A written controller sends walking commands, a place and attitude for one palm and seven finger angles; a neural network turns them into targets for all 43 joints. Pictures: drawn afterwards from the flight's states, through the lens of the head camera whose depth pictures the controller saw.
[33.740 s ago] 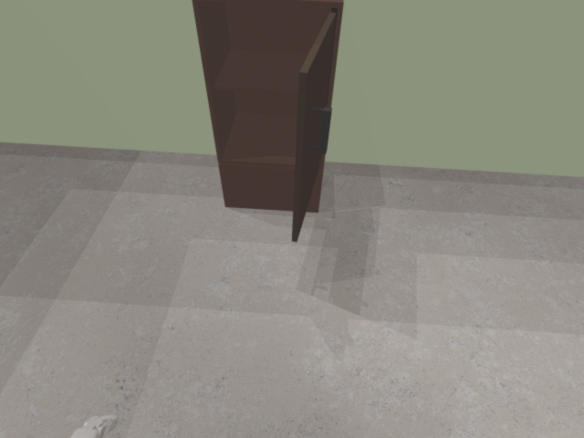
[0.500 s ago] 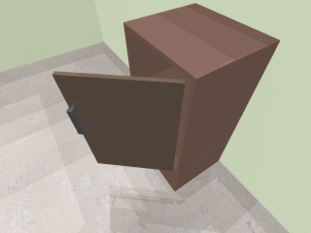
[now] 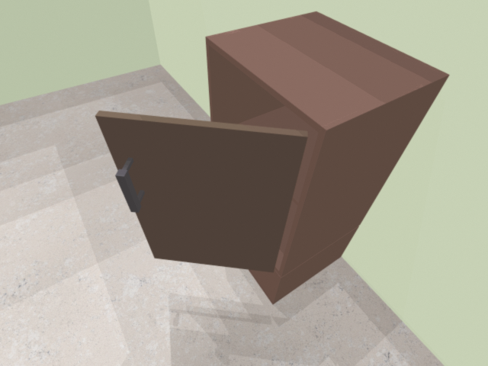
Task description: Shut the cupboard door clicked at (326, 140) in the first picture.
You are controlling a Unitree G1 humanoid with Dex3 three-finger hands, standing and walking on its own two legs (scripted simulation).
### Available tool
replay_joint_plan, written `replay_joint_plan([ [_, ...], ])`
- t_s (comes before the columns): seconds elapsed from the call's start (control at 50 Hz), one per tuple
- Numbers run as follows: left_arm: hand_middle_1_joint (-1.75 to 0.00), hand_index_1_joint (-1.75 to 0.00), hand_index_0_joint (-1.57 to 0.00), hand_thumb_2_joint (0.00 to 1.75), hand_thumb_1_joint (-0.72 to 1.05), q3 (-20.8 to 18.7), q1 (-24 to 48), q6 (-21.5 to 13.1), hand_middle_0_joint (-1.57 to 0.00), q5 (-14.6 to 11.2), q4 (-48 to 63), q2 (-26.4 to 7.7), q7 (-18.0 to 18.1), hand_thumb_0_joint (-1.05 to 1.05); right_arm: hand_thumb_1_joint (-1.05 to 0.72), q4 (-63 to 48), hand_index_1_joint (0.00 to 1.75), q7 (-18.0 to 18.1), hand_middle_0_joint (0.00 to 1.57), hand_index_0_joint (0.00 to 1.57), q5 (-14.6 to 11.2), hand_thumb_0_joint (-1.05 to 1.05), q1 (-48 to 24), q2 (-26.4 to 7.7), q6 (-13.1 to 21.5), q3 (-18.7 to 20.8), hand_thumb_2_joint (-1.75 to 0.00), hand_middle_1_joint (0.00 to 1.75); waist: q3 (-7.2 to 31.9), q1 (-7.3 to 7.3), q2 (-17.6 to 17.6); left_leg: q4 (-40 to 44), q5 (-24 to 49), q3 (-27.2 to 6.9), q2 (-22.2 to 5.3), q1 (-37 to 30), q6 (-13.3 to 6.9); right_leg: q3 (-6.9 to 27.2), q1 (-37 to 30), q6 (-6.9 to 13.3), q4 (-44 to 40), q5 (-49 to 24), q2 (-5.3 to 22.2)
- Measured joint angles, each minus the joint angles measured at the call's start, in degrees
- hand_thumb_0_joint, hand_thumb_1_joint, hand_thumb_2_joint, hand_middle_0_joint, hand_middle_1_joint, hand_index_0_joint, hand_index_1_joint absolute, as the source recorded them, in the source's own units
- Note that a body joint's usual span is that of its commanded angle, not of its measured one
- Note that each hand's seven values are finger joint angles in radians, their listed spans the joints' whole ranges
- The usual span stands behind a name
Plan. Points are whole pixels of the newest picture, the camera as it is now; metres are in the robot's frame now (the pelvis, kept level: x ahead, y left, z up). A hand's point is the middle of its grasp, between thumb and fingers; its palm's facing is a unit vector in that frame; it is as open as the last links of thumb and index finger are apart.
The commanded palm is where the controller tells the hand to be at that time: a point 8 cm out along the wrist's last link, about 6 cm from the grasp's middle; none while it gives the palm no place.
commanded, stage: shuffle to correct the standing spot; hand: left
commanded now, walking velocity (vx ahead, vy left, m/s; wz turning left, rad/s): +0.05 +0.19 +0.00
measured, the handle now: (132, 185) +0.49 +0.29 -0.05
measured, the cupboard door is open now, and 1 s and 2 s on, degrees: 50 50 50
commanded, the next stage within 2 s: come to a stop and stand still in 0.72 s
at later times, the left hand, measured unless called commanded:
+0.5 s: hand out of the picture +0.02 +0.23 -0.18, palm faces +0.02 -0.96 -0.27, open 7.4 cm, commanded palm none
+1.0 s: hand out of the picture +0.04 +0.33 -0.19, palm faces +0.04 -0.97 -0.25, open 7.4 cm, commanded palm none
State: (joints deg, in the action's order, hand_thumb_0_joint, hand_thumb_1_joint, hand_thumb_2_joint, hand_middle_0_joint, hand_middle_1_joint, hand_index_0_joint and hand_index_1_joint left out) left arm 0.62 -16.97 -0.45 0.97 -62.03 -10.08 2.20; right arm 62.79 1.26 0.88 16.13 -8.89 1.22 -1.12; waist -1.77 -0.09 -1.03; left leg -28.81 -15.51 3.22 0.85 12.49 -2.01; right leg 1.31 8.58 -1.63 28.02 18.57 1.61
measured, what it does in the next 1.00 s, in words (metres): steps to the left: left foot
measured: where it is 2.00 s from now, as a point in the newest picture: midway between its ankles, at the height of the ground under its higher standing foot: outside the picture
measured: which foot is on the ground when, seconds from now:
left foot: down 0.00-0.58, up 0.60-0.84, down 0.86-1.00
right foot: down 0.00-0.86, up 0.88-1.00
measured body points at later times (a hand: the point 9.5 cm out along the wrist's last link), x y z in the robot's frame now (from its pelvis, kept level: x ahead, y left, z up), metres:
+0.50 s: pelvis +0.00 +0.03 -0.01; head +0.03 +0.03 +0.44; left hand +0.02 +0.28 -0.16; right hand +0.05 -0.21 -0.16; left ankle +0.00 +0.10 -0.74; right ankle -0.04 -0.11 -0.73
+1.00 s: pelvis +0.02 +0.12 -0.01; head +0.05 +0.15 +0.44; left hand +0.04 +0.38 -0.17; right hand +0.09 -0.11 -0.14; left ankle +0.03 +0.23 -0.74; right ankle -0.04 -0.01 -0.68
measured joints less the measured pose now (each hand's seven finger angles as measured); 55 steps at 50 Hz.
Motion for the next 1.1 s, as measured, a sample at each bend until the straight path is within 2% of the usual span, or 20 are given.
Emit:
replay_joint_plan([
  [0.22, -0.29, -0.3, -0.2, 0.9, 0.91, -0.7, -0.3, 0.7, -0.2, 0.4, 0.4, 0.9, 0.0, 0.01, -0.91, -1.0, 0.29, -0.4, 0.2, 0.2, 0.0, 0.0, -1.0, -0.7, -1.5, 0.8, -0.89, 0.3, -1.0, 0.73, 0.2, -2.3, -1.4, 0.6, 0.8, 0.9, -0.7, 0.6, 1.3, -0.6, 2.9, 1.6, 0.9],
  [0.36, -0.29, -0.3, -0.21, 0.9, 0.91, -2.0, -0.4, 1.5, -0.21, 0.6, 2.0, -0.1, 0.3, 0.01, -0.91, -3.7, 0.29, -0.6, 0.2, 0.2, 0.3, 0.0, -1.7, -1.9, -2.2, 1.7, -0.89, 0.3, -1.2, 1.06, -0.4, -4.9, -3.0, 1.4, 2.3, 2.3, -1.8, 1.3, 3.0, -1.6, 6.3, 3.7, 2.4],
  [0.4, -0.29, -0.3, -0.21, 0.9, 0.91, -2.4, 0.0, 1.9, -0.21, 0.7, 2.5, -0.7, 0.4, 0.01, -0.91, -4.6, 0.29, -0.6, 0.2, 0.2, 0.4, 0.0, -1.9, -2.1, -2.1, 1.9, -0.89, 0.3, -1.4, 1.17, -0.5, -5.5, -3.4, 1.7, 2.7, 2.6, -2.4, 1.5, 3.6, -0.9, 7.5, 4.3, 2.8],
  [0.44, -0.29, -0.3, -0.21, 0.9, 0.91, -2.6, 0.6, 2.3, -0.21, 0.8, 3.0, -1.1, 0.6, 0.01, -0.91, -5.5, 0.29, -0.5, 0.2, 0.2, 0.5, 0.0, -2.3, -2.2, -2.1, 2.0, -0.89, 0.3, -1.7, 1.51, -0.5, -5.8, -3.6, 2.2, 2.9, 2.8, -3.0, 0.9, 4.9, 0.7, 9.9, 5.4, 3.1],
  [0.5, -0.29, -0.3, -0.2, 0.9, 0.91, -2.8, 1.4, 2.6, -0.2, 0.7, 3.7, -1.4, 0.7, 0.01, -0.91, -6.7, 0.29, -0.5, 0.2, 0.2, 0.6, 0.0, -3.0, -2.3, -2.2, 1.9, -0.89, 0.3, -2.3, 1.93, 0.0, -5.1, -3.4, 3.5, 2.9, 2.5, -3.5, -1.4, 7.1, 2.0, 14.1, 9.6, 3.0],
  [0.54, -0.29, -0.3, -0.2, 0.9, 0.91, -2.8, 1.7, 2.3, -0.2, 0.7, 4.3, -1.3, 0.7, 0.01, -0.91, -7.4, 0.29, -0.6, 0.2, 0.2, 0.6, 0.0, -3.3, -2.4, -2.4, 1.8, -0.89, 0.3, -2.3, 1.91, 0.7, -5.3, -3.3, 4.0, 2.9, 2.8, -3.5, -3.4, 6.8, 2.5, 12.0, 7.1, 2.5],
  [0.58, -0.29, -0.3, -0.2, 0.9, 0.91, -2.7, 1.7, 1.4, -0.2, 0.9, 4.8, -0.7, 0.8, 0.01, -0.91, -7.7, 0.29, -0.8, 0.2, 0.2, 0.4, 0.0, -3.3, -2.7, -2.9, 2.0, -0.89, 0.3, -2.1, 1.68, 1.9, -7.5, -4.0, 3.5, 2.8, 4.0, -2.8, -4.1, 6.3, 1.8, 9.8, 2.7, 2.3],
  [0.62, -0.29, -0.3, -0.2, 0.9, 0.91, -2.4, 1.3, 0.3, -0.2, 0.9, 5.4, -0.1, 0.8, 0.01, -0.91, -7.5, 0.29, -1.0, 0.2, 0.2, 0.5, 0.0, -3.3, -2.9, -3.7, 2.4, -0.89, 0.3, -1.5, 1.58, 2.5, -15.2, -9.4, 2.1, 3.0, 7.2, -0.5, -4.8, 5.8, 0.7, 9.4, 3.5, 3.0],
  [0.66, -0.29, -0.3, -0.2, 0.9, 0.91, -2.3, 0.6, -0.2, -0.2, 1.1, 5.9, 0.3, 0.9, 0.01, -0.91, -7.4, 0.29, -1.4, 0.2, 0.2, 0.7, 0.0, -3.6, -3.0, -4.5, 2.7, -0.89, 0.3, -1.1, 2.07, 2.2, -24.2, -11.3, 0.7, 2.7, 10.8, 0.9, -4.9, 5.0, 0.1, 7.6, 3.4, 3.9],
  [0.7, -0.29, -0.3, -0.21, 0.9, 0.91, -2.4, 0.0, -0.1, -0.2, 1.3, 6.1, 0.4, 0.9, 0.01, -0.91, -7.8, 0.29, -1.9, 0.2, 0.2, 0.6, 0.0, -4.3, -3.0, -4.8, 2.9, -0.89, 0.3, -1.1, 2.37, 1.2, -28.2, -10.8, -0.1, 1.6, 13.1, 1.9, -4.6, 4.4, -0.5, 5.5, 2.2, 5.0],
  [0.76, -0.29, -0.3, -0.21, 0.9, 0.91, -2.6, -0.6, 0.3, -0.21, 1.6, 6.1, -0.3, 0.4, 0.01, -0.91, -8.9, 0.29, -2.7, 0.2, 0.19, 0.1, 0.0, -5.4, -2.7, -4.6, 3.0, -0.89, 0.3, -1.4, 2.55, -1.1, -22.4, -8.1, -0.6, -0.6, 13.0, 3.0, -3.8, 4.1, -1.9, 3.7, 1.0, 7.0],
  [0.84, -0.3, -0.3, -0.21, 0.9, 0.9, -3.1, -1.1, 1.2, -0.21, 1.5, 6.1, -1.6, -0.5, 0.01, -0.91, -10.3, 0.29, -3.0, 0.2, 0.19, -0.2, 0.0, -6.3, -2.9, -3.2, 3.0, -0.9, 0.3, -1.8, 2.86, -3.1, -7.3, -1.1, 0.8, -1.8, 7.6, 3.6, -2.4, 5.4, -4.1, 6.3, 2.5, 9.2],
  [0.86, -0.3, -0.3, -0.21, 0.9, 0.9, -3.2, -1.3, 1.6, -0.21, 1.4, 6.2, -1.8, -0.6, 0.01, -0.91, -10.6, 0.29, -2.9, 0.2, 0.2, -0.1, 0.0, -6.1, -3.4, -2.5, 3.0, -0.9, 0.3, -1.6, 2.64, -2.7, -4.4, 0.6, 1.1, -2.2, 6.0, 3.2, -2.2, 6.4, -3.7, 8.7, 3.8, 9.1],
  [0.88, -0.3, -0.3, -0.21, 0.9, 0.9, -3.5, -0.8, 2.3, -0.21, 1.3, 5.9, -2.5, -0.5, 0.01, -0.91, -10.4, 0.29, -2.6, 0.2, 0.2, 0.0, 0.0, -6.3, -3.1, -2.0, 3.2, -0.9, 0.3, -1.8, 2.28, -3.3, -5.8, -0.5, 1.4, -1.6, 6.7, 2.6, -1.3, 7.8, -3.0, 12.7, 7.9, 9.1],
  [0.92, -0.3, -0.3, -0.21, 0.9, 0.91, -4.0, 0.5, 3.6, -0.21, 1.0, 5.3, -3.7, 0.1, 0.01, -0.91, -10.1, 0.29, -1.9, 0.2, 0.19, 0.4, 0.0, -6.2, -2.0, -1.8, 2.7, -0.9, 0.3, -2.0, 1.97, -4.2, -7.8, -2.2, 1.7, -1.2, 7.1, 1.4, 0.7, 11.3, -1.0, 22.3, 13.6, 6.6],
  [0.98, -0.29, -0.3, -0.2, 0.9, 0.91, -4.3, 2.2, 3.2, -0.2, 0.7, 4.7, -4.4, 0.3, 0.01, -0.91, -8.8, 0.29, -0.9, 0.2, 0.2, 1.0, 0.0, -4.9, -0.5, -1.2, 1.9, -0.89, 0.3, -1.4, 1.1, -3.8, -5.2, -1.0, 1.3, -1.2, 5.7, 0.6, -1.1, 14.0, 0.7, 29.8, 11.9, 2.9],
  [1.04, -0.29, -0.3, -0.2, 0.9, 0.91, -3.7, 3.5, 2.4, -0.2, 0.3, 4.9, -3.8, -0.3, 0.01, -0.91, -7.1, 0.29, -0.2, 0.2, 0.2, 1.2, 0.0, -3.7, 0.5, -1.0, 1.2, -0.89, 0.3, -0.9, 0.5, -2.7, -1.4, 0.9, 1.1, -0.8, 3.9, -0.1, -3.4, 13.2, 0.8, 26.1, 9.1, 0.8],
  [1.1, -0.29, -0.3, -0.2, 0.9, 0.91, -3.0, 4.6, 2.5, -0.2, 0.1, 5.2, -2.3, -0.9, 0.01, -0.93, -6.0, 0.29, 0.4, 0.21, 0.2, 1.3, 0.0, -3.0, 0.2, -1.1, 1.4, -0.89, 0.3, -0.5, -0.31, -1.4, 0.9, 2.1, 1.6, -0.5, 2.8, -0.6, -4.3, 11.5, 0.9, 20.4, 8.6, -0.7],
])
